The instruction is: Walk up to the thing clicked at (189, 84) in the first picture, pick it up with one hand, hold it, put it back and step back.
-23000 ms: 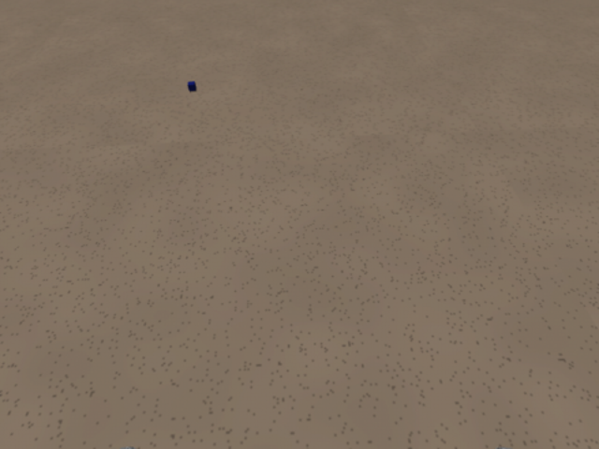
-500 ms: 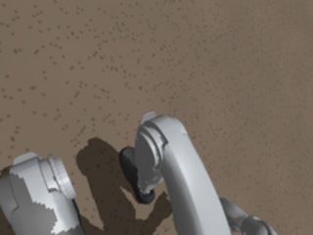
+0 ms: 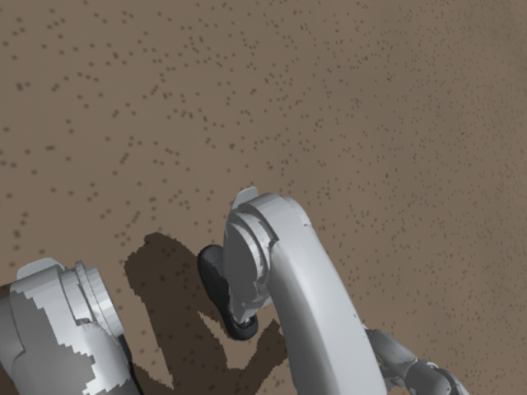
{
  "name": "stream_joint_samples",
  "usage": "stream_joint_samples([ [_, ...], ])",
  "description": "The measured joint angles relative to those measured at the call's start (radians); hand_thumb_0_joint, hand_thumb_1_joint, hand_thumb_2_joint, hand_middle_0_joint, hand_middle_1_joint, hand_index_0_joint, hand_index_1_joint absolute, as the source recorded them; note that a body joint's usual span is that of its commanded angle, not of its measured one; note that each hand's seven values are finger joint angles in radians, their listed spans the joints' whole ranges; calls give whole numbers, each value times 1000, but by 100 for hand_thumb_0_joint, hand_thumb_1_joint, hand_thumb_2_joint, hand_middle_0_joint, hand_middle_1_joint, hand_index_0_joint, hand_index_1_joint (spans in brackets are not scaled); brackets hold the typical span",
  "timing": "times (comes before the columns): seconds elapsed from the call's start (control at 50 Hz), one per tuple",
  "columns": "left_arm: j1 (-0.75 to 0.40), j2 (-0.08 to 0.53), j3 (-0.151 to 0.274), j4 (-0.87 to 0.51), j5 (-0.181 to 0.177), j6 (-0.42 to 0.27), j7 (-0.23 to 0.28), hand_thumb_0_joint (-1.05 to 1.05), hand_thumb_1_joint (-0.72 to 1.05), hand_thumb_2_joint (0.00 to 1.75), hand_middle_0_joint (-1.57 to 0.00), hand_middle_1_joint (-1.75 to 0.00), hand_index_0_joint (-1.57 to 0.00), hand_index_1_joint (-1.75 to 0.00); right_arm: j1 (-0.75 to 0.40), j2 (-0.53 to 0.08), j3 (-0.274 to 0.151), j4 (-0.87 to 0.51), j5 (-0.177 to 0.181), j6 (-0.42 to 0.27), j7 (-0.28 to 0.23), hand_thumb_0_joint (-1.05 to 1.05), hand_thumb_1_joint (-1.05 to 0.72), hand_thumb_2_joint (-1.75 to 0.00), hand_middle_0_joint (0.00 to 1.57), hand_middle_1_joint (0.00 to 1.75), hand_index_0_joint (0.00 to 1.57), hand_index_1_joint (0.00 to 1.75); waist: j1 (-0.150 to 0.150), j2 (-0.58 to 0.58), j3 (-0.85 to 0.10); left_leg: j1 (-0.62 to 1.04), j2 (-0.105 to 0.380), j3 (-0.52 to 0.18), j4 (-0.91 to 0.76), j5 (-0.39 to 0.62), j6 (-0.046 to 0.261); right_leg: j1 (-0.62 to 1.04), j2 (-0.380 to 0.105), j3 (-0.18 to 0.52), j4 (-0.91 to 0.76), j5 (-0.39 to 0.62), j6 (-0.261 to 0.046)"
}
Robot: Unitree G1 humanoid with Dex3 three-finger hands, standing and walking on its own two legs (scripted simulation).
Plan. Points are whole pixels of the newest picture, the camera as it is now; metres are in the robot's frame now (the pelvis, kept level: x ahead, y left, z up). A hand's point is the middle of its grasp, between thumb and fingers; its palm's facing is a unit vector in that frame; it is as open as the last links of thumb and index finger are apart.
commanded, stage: close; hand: left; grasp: from above
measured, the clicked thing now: out of the picture +0.45 +0.31 -0.29
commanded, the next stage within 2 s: settle in 0.48 s
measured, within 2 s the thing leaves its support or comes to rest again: leaves its support in 0.88 s
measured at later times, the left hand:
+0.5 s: hand out of the picture +0.44 +0.31 -0.25, palm faces -0.45 -0.15 -0.88, open 6.6 cm
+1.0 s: hand out of the picture +0.44 +0.33 -0.23, palm faces -0.39 -0.14 -0.91, open 6.6 cm
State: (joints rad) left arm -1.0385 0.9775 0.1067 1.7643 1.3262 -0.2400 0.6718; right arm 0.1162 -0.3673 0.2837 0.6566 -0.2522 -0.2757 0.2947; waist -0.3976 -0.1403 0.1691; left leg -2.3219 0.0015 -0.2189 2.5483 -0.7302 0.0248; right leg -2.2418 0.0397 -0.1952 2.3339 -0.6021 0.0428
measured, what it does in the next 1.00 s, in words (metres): stands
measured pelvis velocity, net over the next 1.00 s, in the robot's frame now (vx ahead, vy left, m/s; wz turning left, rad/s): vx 0.01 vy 0.00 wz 0.02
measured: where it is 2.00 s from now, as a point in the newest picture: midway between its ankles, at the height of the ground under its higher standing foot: (181, 345)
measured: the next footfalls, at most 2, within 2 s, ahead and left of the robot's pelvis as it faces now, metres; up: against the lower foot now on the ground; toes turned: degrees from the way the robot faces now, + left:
none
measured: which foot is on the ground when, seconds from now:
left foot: down 0.00-1.00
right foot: down 0.00-1.00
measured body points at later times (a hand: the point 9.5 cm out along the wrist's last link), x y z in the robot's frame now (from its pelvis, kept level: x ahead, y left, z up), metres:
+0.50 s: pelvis +0.00 +0.00 +0.00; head +0.27 +0.13 +0.33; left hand +0.46 +0.31 -0.20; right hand +0.06 -0.25 -0.05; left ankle +0.06 +0.12 -0.27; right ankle +0.13 -0.11 -0.27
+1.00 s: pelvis +0.01 +0.00 +0.00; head +0.26 +0.13 +0.35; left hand +0.46 +0.33 -0.17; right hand +0.05 -0.26 -0.05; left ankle +0.06 +0.12 -0.27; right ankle +0.13 -0.11 -0.27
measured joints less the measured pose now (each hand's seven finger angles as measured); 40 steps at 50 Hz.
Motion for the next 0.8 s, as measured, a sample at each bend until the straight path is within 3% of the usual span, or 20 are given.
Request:
stream_joint_samples([
  [0.44, -5, 12, 0, -11, -2, -13, -22, -1, 50, 3, -98, -13, -104, -14, 2, 1, 0, -11, 5, 10, -12, 1, -90, -90, 20, 30, 20, 30, 0, 3, 1, 2, 0, 0, 0, -4, 0, 2, 0, 0, 0, -4, 0],
  [0.64, -6, 12, -11, -12, -8, -10, -20, -2, 48, 4, -103, -6, -107, -11, 6, 5, 5, -12, 4, 12, -10, 0, -90, -90, 20, 30, 20, 30, -1, 2, 0, 0, -2, -2, 2, -2, -1, 1, -1, -2, 1, -3, -1],
  [0.8, 15, -4, 20, -46, -17, 9, -48, -2, 45, 7, -106, -3, -109, -8, 23, 5, -8, -10, 7, 16, -7, 0, -91, -90, 20, 30, 20, 30, 5, 9, -12, -3, -5, 0, -3, -2, -4, -2, -5, 0, 1, -6, -4],
])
